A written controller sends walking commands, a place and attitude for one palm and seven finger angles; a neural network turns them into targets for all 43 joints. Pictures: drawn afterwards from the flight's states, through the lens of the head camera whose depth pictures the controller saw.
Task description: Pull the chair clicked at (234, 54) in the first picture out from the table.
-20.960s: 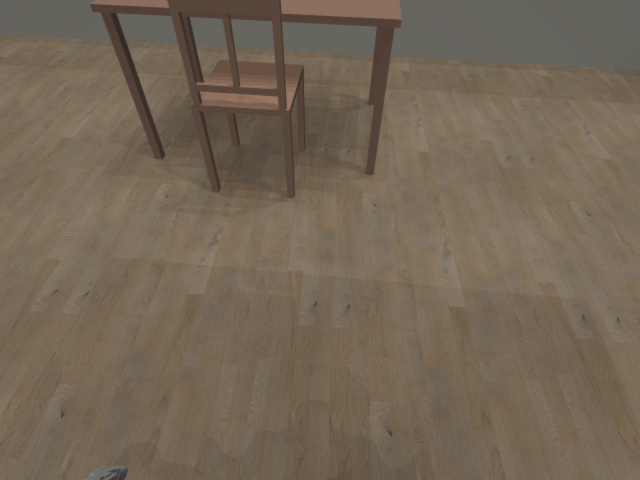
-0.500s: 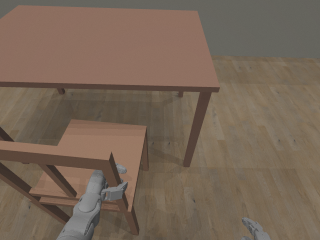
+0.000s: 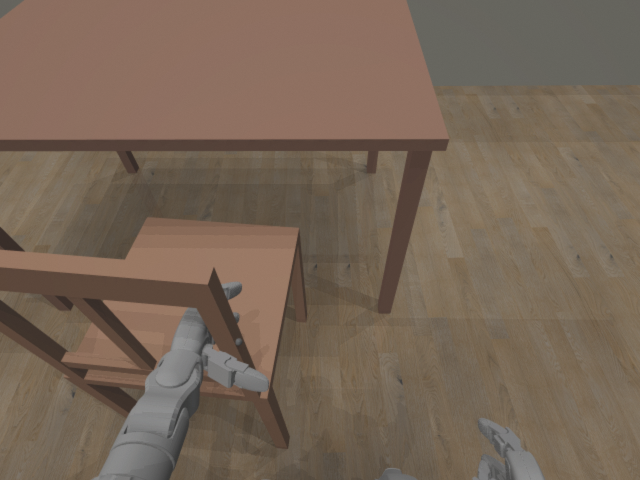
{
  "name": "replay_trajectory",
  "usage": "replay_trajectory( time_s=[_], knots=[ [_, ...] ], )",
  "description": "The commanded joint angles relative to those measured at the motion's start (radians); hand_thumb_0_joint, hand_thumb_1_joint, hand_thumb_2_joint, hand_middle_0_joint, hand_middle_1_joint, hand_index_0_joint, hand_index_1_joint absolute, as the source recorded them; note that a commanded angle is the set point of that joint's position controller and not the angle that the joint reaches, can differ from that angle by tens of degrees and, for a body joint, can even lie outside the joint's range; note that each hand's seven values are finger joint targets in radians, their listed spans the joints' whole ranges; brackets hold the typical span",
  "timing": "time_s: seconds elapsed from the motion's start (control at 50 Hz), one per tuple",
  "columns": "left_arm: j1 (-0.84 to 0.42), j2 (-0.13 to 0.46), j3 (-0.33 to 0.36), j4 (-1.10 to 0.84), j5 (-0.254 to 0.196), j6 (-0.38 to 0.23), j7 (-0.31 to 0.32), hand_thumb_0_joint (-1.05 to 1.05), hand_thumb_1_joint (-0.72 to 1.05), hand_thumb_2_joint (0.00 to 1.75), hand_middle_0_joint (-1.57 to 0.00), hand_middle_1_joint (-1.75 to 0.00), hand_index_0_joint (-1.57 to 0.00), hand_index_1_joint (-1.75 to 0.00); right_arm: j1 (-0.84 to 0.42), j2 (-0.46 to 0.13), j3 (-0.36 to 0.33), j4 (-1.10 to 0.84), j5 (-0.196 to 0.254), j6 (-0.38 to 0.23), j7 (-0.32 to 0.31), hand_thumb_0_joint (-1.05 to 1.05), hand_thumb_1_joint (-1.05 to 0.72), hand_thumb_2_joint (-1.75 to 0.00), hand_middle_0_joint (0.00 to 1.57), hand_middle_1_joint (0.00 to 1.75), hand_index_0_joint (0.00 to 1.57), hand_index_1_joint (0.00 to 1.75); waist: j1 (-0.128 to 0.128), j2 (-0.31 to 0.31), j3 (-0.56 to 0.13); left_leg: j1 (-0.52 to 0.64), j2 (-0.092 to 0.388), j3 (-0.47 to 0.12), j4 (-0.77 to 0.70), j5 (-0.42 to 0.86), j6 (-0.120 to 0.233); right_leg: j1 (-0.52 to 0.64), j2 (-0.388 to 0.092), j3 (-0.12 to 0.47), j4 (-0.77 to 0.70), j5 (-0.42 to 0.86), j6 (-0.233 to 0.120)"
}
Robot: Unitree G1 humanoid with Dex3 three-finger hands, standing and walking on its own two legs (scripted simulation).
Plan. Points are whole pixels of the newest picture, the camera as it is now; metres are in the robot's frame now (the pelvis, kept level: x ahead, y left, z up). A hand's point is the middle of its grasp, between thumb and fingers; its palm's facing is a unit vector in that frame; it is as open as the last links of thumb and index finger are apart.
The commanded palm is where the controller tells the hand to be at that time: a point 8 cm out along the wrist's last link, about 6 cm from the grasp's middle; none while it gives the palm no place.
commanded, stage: open the thumb and straighten the fingers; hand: left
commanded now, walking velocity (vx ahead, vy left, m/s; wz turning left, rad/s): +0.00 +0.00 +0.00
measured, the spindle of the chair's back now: (118, 333) +0.33 +0.31 -0.06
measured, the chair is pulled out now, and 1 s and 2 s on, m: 0.18 0.18 0.18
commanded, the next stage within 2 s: draw the fingers out of the gap in 0.12 s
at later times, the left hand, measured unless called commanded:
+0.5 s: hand (232, 377) +0.26 +0.13 -0.04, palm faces -0.05 -0.99 -0.14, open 17.5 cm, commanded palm +0.24 +0.18 -0.01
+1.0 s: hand (216, 451) +0.17 +0.13 -0.03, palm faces -0.03 -0.99 -0.12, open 17.5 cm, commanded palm +0.15 +0.18 -0.01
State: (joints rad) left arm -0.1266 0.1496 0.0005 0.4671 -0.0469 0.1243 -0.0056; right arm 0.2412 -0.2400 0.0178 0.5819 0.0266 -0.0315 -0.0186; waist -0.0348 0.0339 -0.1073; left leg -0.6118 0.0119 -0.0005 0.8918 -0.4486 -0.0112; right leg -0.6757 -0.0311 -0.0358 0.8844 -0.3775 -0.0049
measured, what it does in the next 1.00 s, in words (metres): stands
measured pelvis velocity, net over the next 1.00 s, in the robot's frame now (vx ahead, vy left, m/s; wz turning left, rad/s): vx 0.02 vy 0.00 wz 0.03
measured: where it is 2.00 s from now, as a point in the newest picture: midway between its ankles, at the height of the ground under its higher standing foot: outside the picture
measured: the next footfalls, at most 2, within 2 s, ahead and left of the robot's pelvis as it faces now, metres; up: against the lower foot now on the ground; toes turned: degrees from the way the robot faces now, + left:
none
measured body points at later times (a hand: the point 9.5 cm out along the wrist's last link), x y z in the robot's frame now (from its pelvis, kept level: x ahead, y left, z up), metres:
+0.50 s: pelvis +0.01 -0.01 +0.00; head +0.05 -0.02 +0.45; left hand +0.26 +0.18 -0.03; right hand +0.16 -0.26 -0.10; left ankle +0.00 +0.13 -0.69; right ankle +0.04 -0.12 -0.69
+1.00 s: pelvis +0.02 +0.00 -0.02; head +0.05 +0.00 +0.43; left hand +0.17 +0.19 -0.02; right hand +0.21 -0.23 -0.08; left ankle +0.00 +0.13 -0.69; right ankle +0.04 -0.12 -0.69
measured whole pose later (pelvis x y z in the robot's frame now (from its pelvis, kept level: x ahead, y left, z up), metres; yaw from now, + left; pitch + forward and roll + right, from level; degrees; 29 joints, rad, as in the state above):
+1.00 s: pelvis +0.02 +0.00 -0.02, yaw +2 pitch +11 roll -1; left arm 0.58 0.18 -0.10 -0.19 -0.02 0.18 -0.01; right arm 0.26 -0.23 0.02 0.43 0.01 -0.12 -0.05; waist -0.02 0.03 -0.15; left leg -0.67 0.01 -0.04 1.02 -0.53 -0.01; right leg -0.71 -0.03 -0.08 0.98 -0.46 -0.01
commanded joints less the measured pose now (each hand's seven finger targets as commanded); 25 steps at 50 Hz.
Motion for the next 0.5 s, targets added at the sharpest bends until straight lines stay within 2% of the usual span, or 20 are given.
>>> replay_trajectory(
  time_s=[0.0,0.02,0.04,0.06,0.08,0.1,0.12,0.14,0.18,0.2,0.22,0.24,0.26,0.28,0.3,0.34,0.38,0.42,0.46,0.48],
  knots=[
    [-0.25,0.109,0.034,-0.245,0.0,-0.059,0.0,0.0,-0.55,0.2,0.0,0.0,0.0,0.0,-0.053,-0.13,-0.055,-0.153,0.001,-0.053,-0.019,0.0,-0.9,-0.9,0.2,0.3,0.2,0.3,-0.014,-0.056,-0.271,0.046,-0.033,0.005,-0.121,0.201,0.034,0.201,0.03,-0.001,-0.129,0.163,-0.002],
    [-0.23,0.118,0.043,-0.23,0.0,-0.054,-0.002,0.0,-0.55,0.2,0.0,0.0,0.0,0.0,-0.05,-0.134,-0.058,-0.153,0.002,-0.052,-0.022,0.0,-0.9,-0.9,0.2,0.3,0.2,0.3,-0.015,-0.083,-0.265,0.04,-0.031,0.003,-0.118,0.205,0.035,0.2,0.033,0.0,-0.131,0.164,-0.002],
    [-0.235,0.115,0.042,-0.225,-0.005,-0.051,-0.003,0.0,-0.55,0.2,0.0,0.0,0.0,0.0,-0.053,-0.132,-0.054,-0.151,0.002,-0.054,-0.023,0.0,-0.9,-0.9,0.2,0.3,0.2,0.3,-0.016,-0.069,-0.249,0.027,-0.033,0.006,-0.117,0.187,0.035,0.193,0.029,0.003,-0.136,0.148,0.001],
    [-0.245,0.129,0.053,-0.218,-0.005,-0.049,-0.004,0.0,-0.55,0.2,0.0,0.0,0.0,0.0,-0.052,-0.133,-0.055,-0.146,0.003,-0.053,-0.025,0.0,-0.9,-0.9,0.2,0.3,0.2,0.3,-0.02,-0.088,-0.245,0.021,-0.032,0.003,-0.116,0.172,0.035,0.187,0.03,0.003,-0.137,0.132,0.002],
    [-0.268,0.122,0.044,-0.225,-0.005,-0.048,-0.006,0.0,-0.55,0.2,0.0,0.0,0.0,0.0,-0.056,-0.132,-0.052,-0.148,0.004,-0.055,-0.027,0.0,-0.9,-0.9,0.2,0.3,0.2,0.3,-0.022,-0.056,-0.231,0.018,-0.035,0.007,-0.115,0.159,0.036,0.177,0.028,0.008,-0.143,0.119,0.003],
    [-0.289,0.141,0.058,-0.221,-0.005,-0.048,-0.004,0.0,-0.55,0.2,0.0,0.0,0.0,0.0,-0.054,-0.133,-0.052,-0.143,0.004,-0.057,-0.029,0.0,-0.9,-0.9,0.2,0.3,0.2,0.3,-0.026,-0.063,-0.23,0.016,-0.035,0.004,-0.114,0.151,0.037,0.177,0.029,0.01,-0.145,0.109,0.003],
    [-0.283,0.157,0.072,-0.229,-0.007,-0.05,-0.004,0.0,-0.55,0.2,0.0,0.0,0.0,0.0,-0.053,-0.137,-0.055,-0.145,0.003,-0.058,-0.032,0.0,-0.9,-0.9,0.2,0.3,0.2,0.3,-0.024,-0.073,-0.246,0.015,-0.036,0.006,-0.11,0.161,0.039,0.192,0.029,0.015,-0.147,0.117,0.003],
    [-0.244,0.164,0.086,-0.216,-0.01,-0.049,-0.006,0.0,-0.55,0.2,0.0,0.0,0.0,0.0,-0.05,-0.134,-0.054,-0.145,0.004,-0.058,-0.032,0.0,-0.9,-0.9,0.2,0.3,0.2,0.3,-0.012,-0.071,-0.256,0.011,-0.037,0.011,-0.11,0.17,0.039,0.21,0.026,0.019,-0.147,0.13,0.003],
    [-0.251,0.137,0.056,-0.232,-0.012,-0.051,-0.015,0.0,-0.55,0.2,0.0,0.0,0.0,0.0,-0.05,-0.131,-0.053,-0.147,0.005,-0.063,-0.032,0.0,-0.9,-0.9,0.2,0.3,0.2,0.3,-0.019,-0.052,-0.262,0.024,-0.038,0.013,-0.11,0.184,0.039,0.213,0.026,0.018,-0.146,0.154,0.004],
    [-0.209,0.111,0.044,-0.17,-0.007,-0.051,-0.02,0.0,-0.55,0.2,0.0,0.0,0.0,0.0,-0.038,-0.131,-0.054,-0.136,0.001,-0.065,-0.031,0.0,-0.9,-0.9,0.2,0.3,0.2,0.3,-0.023,-0.072,-0.241,0.003,-0.037,0.009,-0.1,0.188,0.036,0.188,0.027,0.007,-0.129,0.161,0.002],
    [-0.147,0.102,0.041,-0.157,-0.011,-0.047,-0.027,0.0,-0.55,0.2,0.0,0.0,0.0,0.0,-0.036,-0.136,-0.056,-0.145,0.001,-0.064,-0.026,0.0,-0.9,-0.9,0.2,0.3,0.2,0.3,-0.014,-0.092,-0.239,-0.007,-0.036,0.009,-0.098,0.198,0.036,0.193,0.028,0.007,-0.128,0.166,0.0],
    [-0.137,0.101,0.036,-0.185,-0.014,-0.054,-0.03,0.0,-0.55,0.2,0.0,0.0,0.0,0.0,-0.038,-0.132,-0.056,-0.15,0.002,-0.066,-0.023,0.0,-0.9,-0.9,0.2,0.3,0.2,0.3,-0.012,-0.065,-0.245,-0.002,-0.035,0.013,-0.098,0.196,0.035,0.195,0.024,0.011,-0.127,0.169,0.001],
    [-0.087,0.126,0.059,-0.223,-0.015,-0.059,-0.031,0.0,-0.55,0.2,0.0,0.0,0.0,0.0,-0.04,-0.135,-0.059,-0.164,0.001,-0.067,-0.02,0.0,-0.9,-0.9,0.2,0.3,0.2,0.3,0.01,-0.051,-0.27,0.006,-0.038,0.015,-0.104,0.205,0.033,0.222,0.023,0.012,-0.127,0.178,-0.002],
    [-0.071,0.126,0.049,-0.27,-0.015,-0.063,-0.031,0.0,-0.55,0.2,0.0,0.0,0.0,0.0,-0.043,-0.132,-0.059,-0.174,0.002,-0.069,-0.019,0.0,-0.9,-0.9,0.2,0.3,0.2,0.3,0.007,-0.045,-0.293,0.022,-0.038,0.017,-0.104,0.226,0.035,0.238,0.024,0.01,-0.122,0.204,-0.003],
    [-0.026,0.133,0.056,-0.298,-0.014,-0.064,-0.029,0.0,-0.55,0.2,0.0,0.0,0.0,0.0,-0.046,-0.13,-0.06,-0.182,0.001,-0.071,-0.018,0.0,-0.9,-0.9,0.2,0.3,0.2,0.3,0.017,-0.034,-0.296,0.025,-0.038,0.02,-0.104,0.238,0.034,0.245,0.023,0.009,-0.12,0.217,-0.003],
    [0.028,0.139,0.054,-0.334,-0.011,-0.063,-0.021,0.0,-0.55,0.2,0.0,0.0,0.0,0.0,-0.047,-0.13,-0.059,-0.191,0.001,-0.07,-0.018,0.0,-0.9,-0.9,0.2,0.3,0.2,0.3,0.008,-0.082,-0.266,0.008,-0.035,0.014,-0.103,0.236,0.036,0.239,0.024,0.008,-0.121,0.217,0.0],
    [0.085,0.144,0.056,-0.384,-0.006,-0.066,-0.012,0.0,-0.55,0.2,0.0,0.0,0.0,0.0,-0.048,-0.127,-0.06,-0.199,-0.001,-0.075,-0.019,0.0,-0.9,-0.9,0.2,0.3,0.2,0.3,0.011,-0.059,-0.25,0.011,-0.036,0.017,-0.101,0.235,0.035,0.231,0.024,0.007,-0.12,0.216,0.0],
    [0.099,0.141,0.034,-0.439,0.0,-0.066,-0.007,0.0,-0.55,0.2,0.0,0.0,0.0,0.0,-0.051,-0.129,-0.058,-0.208,-0.001,-0.079,-0.022,0.0,-0.9,-0.9,0.2,0.3,0.2,0.3,-0.006,-0.073,-0.233,0.009,-0.036,0.009,-0.096,0.23,0.038,0.218,0.026,0.004,-0.12,0.205,-0.001],
    [0.173,0.119,0.014,-0.481,-0.001,-0.068,-0.004,0.0,-0.55,0.2,0.0,0.0,0.0,0.0,-0.054,-0.123,-0.056,-0.216,-0.001,-0.09,-0.025,0.0,-0.9,-0.9,0.2,0.3,0.2,0.3,0.001,-0.049,-0.22,0.019,-0.036,0.009,-0.092,0.224,0.036,0.204,0.025,0.0,-0.116,0.195,0.0],
    [0.162,0.116,0.0,-0.515,0.0,-0.069,-0.002,0.0,-0.55,0.2,0.0,0.0,0.0,0.0,-0.052,-0.124,-0.054,-0.218,-0.001,-0.095,-0.028,0.0,-0.9,-0.9,0.2,0.3,0.2,0.3,-0.01,-0.051,-0.216,0.021,-0.036,0.004,-0.088,0.22,0.037,0.192,0.025,-0.004,-0.114,0.19,0.0]
  ],
)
